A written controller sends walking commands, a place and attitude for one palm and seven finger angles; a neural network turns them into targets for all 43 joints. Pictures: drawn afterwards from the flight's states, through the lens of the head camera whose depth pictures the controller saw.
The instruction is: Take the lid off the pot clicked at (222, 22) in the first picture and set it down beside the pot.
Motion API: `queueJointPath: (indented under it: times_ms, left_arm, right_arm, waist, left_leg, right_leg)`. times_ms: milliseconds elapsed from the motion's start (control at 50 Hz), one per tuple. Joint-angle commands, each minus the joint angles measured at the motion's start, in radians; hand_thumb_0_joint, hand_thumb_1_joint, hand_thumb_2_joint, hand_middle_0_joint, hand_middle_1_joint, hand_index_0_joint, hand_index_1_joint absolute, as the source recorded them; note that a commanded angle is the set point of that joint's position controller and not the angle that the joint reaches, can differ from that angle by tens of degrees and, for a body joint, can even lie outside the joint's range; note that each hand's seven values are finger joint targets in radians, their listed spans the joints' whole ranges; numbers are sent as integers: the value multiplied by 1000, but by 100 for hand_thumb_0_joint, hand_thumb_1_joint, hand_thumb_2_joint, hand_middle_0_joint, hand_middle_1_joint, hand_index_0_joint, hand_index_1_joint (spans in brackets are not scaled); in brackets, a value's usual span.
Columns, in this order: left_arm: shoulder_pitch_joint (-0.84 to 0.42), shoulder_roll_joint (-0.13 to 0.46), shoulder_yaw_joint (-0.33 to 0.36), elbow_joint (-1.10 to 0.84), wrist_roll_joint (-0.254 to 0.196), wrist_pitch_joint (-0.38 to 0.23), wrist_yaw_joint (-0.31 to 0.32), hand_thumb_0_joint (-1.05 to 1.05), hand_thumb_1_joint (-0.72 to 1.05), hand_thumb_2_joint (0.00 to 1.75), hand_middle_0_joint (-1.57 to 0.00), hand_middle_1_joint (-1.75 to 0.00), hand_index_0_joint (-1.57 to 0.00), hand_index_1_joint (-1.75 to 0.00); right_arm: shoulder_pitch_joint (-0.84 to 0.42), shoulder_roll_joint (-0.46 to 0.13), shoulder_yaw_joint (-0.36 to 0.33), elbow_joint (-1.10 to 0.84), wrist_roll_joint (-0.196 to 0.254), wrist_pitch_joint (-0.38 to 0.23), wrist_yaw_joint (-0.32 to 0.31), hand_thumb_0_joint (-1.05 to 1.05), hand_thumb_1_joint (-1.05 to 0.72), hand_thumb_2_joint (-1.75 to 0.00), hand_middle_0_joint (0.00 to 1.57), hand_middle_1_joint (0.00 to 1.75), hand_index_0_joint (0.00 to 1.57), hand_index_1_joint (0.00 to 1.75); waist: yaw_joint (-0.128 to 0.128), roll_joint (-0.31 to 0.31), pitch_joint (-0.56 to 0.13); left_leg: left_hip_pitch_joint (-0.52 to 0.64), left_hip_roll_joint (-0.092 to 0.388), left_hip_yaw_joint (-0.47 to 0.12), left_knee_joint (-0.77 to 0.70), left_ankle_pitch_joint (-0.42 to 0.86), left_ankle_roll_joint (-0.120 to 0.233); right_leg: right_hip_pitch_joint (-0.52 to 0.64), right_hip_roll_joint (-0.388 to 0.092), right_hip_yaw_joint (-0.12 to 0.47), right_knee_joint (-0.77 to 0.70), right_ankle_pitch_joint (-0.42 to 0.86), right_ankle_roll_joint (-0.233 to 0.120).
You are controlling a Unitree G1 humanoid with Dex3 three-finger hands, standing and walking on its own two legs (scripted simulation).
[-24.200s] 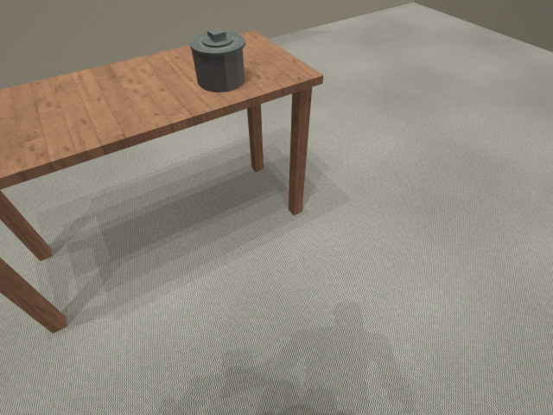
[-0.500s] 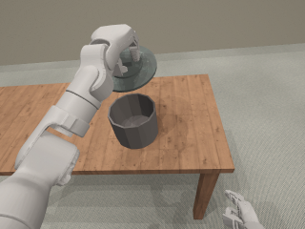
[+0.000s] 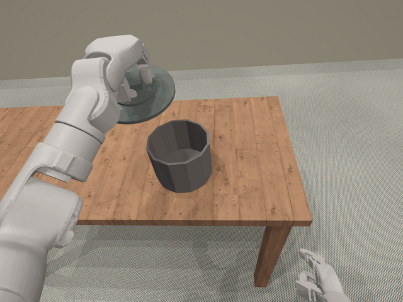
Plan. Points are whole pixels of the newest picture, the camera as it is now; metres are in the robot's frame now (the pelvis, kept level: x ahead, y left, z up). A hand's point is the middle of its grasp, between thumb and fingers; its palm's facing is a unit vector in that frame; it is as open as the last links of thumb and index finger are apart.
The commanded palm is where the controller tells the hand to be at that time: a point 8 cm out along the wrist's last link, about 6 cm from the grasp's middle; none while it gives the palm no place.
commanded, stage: move the lid sideways beside the pot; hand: left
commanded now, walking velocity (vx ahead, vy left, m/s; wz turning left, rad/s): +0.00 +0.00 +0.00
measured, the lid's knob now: (130, 81) +0.47 +0.16 +0.22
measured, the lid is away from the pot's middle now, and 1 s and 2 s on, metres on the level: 0.07 0.20 0.24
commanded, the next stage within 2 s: lower the lid onto the table in 1.54 s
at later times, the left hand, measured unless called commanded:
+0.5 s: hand (95, 83) +0.45 +0.22 +0.24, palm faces -0.16 -0.03 -0.99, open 6.8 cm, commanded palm +0.41 +0.22 +0.31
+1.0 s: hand (63, 88) +0.44 +0.28 +0.24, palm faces -0.19 -0.03 -0.98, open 6.8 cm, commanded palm +0.41 +0.28 +0.31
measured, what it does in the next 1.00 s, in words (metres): stands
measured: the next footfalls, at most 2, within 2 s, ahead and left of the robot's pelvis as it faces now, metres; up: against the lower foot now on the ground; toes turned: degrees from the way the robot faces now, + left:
none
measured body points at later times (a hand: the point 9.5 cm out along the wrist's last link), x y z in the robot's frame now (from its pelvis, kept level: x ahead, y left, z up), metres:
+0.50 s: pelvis +0.00 +0.01 +0.00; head +0.03 -0.02 +0.45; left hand +0.45 +0.21 +0.29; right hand +0.16 -0.24 -0.12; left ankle +0.01 +0.10 -0.74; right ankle +0.00 -0.12 -0.74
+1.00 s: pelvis +0.00 +0.02 +0.00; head +0.03 -0.01 +0.45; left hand +0.44 +0.28 +0.29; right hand +0.16 -0.23 -0.11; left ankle +0.01 +0.10 -0.74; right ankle +0.00 -0.12 -0.74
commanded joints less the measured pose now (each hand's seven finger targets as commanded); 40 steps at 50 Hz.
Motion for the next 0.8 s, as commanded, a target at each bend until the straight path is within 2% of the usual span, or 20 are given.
queueJointPath:
  times_ms: [0,40,80,100,180,220,300,360,400,420,500,520,560,580,600,640,680,700,760,780]
  left_arm:
    - [-625,318,204,-203,50,-32,43,0,54,113,-85,-96,-93,-101]
    - [-624,266,159,-182,48,-35,29,0,54,113,-85,-96,-93,-101]
    - [-606,324,204,-187,38,-51,24,0,54,113,-85,-96,-93,-101]
    - [-603,292,175,-161,47,-52,17,0,54,113,-85,-96,-93,-101]
    - [-593,364,229,-183,45,-71,8,0,54,113,-85,-96,-93,-101]
    - [-612,362,226,-161,58,-70,-1,0,54,113,-85,-96,-93,-101]
    - [-591,392,250,-220,50,-92,-7,0,54,113,-85,-96,-93,-101]
    - [-557,408,259,-145,59,-86,-20,0,54,113,-85,-96,-93,-101]
    - [-603,415,259,-262,53,-106,-16,0,54,113,-85,-96,-93,-101]
    - [-559,420,277,-211,59,-101,-18,0,54,113,-85,-96,-93,-101]
    - [-544,435,283,-210,50,-110,-24,0,54,113,-85,-96,-93,-101]
    - [-521,452,297,-153,58,-107,-27,0,54,113,-85,-96,-93,-101]
    - [-543,445,276,-150,57,-112,-31,0,54,113,-85,-96,-93,-101]
    - [-535,447,274,-183,36,-122,-24,0,54,113,-85,-96,-93,-101]
    - [-583,478,298,-253,53,-130,-24,0,54,113,-85,-96,-93,-101]
    - [-580,442,270,-201,56,-127,-28,0,54,113,-85,-96,-93,-101]
    - [-568,487,301,-211,40,-138,-25,0,54,113,-85,-96,-93,-101]
    - [-585,514,325,-224,55,-141,-26,0,54,113,-85,-96,-93,-101]
    - [-514,460,284,-84,58,-137,-39,0,54,113,-85,-96,-93,-101]
    - [-492,482,292,-86,40,-147,-35,0,54,113,-85,-96,-93,-101]
  right_arm:
    - [-114,-99,-35,-155,1,-52,-4,0,-90,-90,20,30,20,30]
    - [-109,-94,-35,-155,5,-53,-3,0,-90,-90,20,30,20,30]
    - [-100,-109,-42,-157,1,-56,-4,0,-90,-90,20,30,20,30]
    - [-93,-102,-37,-158,2,-56,-4,0,-90,-90,20,30,20,30]
    - [-73,-118,-47,-161,-2,-57,-2,0,-90,-90,20,30,20,30]
    - [-68,-114,-47,-157,2,-51,-3,0,-90,-90,20,30,20,30]
    - [-63,-115,-51,-172,0,-54,3,0,-90,-90,20,30,20,30]
    - [-50,-126,-53,-162,7,-41,1,0,-90,-90,20,30,20,30]
    - [-53,-122,-58,-178,3,-45,6,0,-90,-90,20,30,20,30]
    - [-56,-121,-59,-177,2,-45,4,0,-90,-90,20,30,20,30]
    - [-38,-127,-60,-171,3,-38,8,0,-90,-90,20,30,20,30]
    - [-39,-131,-59,-166,6,-33,6,0,-90,-90,20,30,20,30]
    - [-42,-133,-57,-166,11,-25,4,0,-90,-90,20,30,20,30]
    - [-39,-147,-66,-167,6,-27,5,0,-90,-90,20,30,20,30]
    - [-41,-131,-62,-178,6,-29,7,0,-90,-90,20,30,20,30]
    - [-39,-127,-59,-169,7,-26,3,0,-90,-90,20,30,20,30]
    - [-27,-147,-68,-166,3,-27,3,0,-90,-90,20,30,20,30]
    - [-27,-135,-62,-168,4,-27,5,0,-90,-90,20,30,20,30]
    - [-25,-137,-59,-155,10,-15,4,0,-90,-90,20,30,20,30]
    - [-18,-154,-66,-154,9,-12,4,0,-90,-90,20,30,20,30]
  waist:
    - [-8,-105,-431]
    - [-20,-106,-397]
    - [-16,-103,-406]
    - [-18,-101,-403]
    - [-15,-104,-424]
    - [-17,-100,-399]
    - [-10,-68,-464]
    - [-15,-101,-388]
    - [-12,-48,-473]
    - [-12,-50,-437]
    - [-15,-57,-444]
    - [-16,-68,-389]
    - [-20,-75,-380]
    - [-26,-44,-396]
    - [-13,-35,-468]
    - [-27,-23,-431]
    - [-30,-31,-431]
    - [-16,-29,-476]
    - [-27,-72,-356]
    - [-31,-75,-355]
  left_leg:
    - [183,17,-43,-22,251,29]
    - [186,17,-49,-21,248,28]
    - [184,15,-53,-17,246,30]
    - [183,14,-50,-24,248,31]
    - [188,15,-59,-10,295,33]
    - [185,18,-58,-16,271,32]
    - [219,16,-60,-7,353,34]
    - [186,21,-57,-12,317,32]
    - [242,23,-63,-7,377,32]
    - [232,24,-63,6,378,35]
    - [241,27,-70,0,416,31]
    - [213,29,-70,0,375,29]
    - [197,25,-66,-15,318,28]
    - [222,25,-72,-4,348,28]
    - [246,27,-73,-8,378,28]
    - [253,28,-75,-2,388,28]
    - [261,29,-84,6,406,27]
    - [262,29,-84,-3,413,25]
    - [200,28,-75,-10,320,24]
    - [194,26,-76,-9,300,25]
  right_leg:
    - [133,22,21,-34,294,-45]
    - [102,22,11,-40,284,-47]
    - [112,17,18,-42,283,-50]
    - [109,25,13,-42,278,-47]
    - [130,17,18,-40,324,-52]
    - [114,24,10,-46,305,-49]
    - [145,27,17,-36,352,-50]
    - [111,27,8,-48,334,-49]
    - [131,28,16,-43,345,-49]
    - [112,26,13,-46,346,-53]
    - [111,33,9,-49,343,-50]
    - [87,32,-1,-54,328,-53]
    - [85,32,-4,-58,295,-52]
    - [81,25,2,-58,303,-56]
    - [113,33,9,-51,310,-52]
    - [78,34,0,-56,303,-53]
    - [77,29,2,-62,312,-56]
    - [104,37,4,-56,307,-52]
    - [54,36,-12,-69,264,-55]
    - [57,27,-6,-74,258,-57]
